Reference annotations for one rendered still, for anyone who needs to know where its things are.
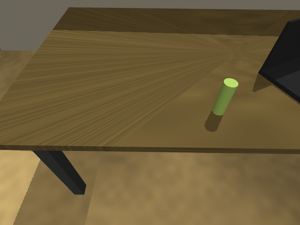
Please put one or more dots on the table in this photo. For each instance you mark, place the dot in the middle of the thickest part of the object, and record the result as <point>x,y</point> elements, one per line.
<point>146,80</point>

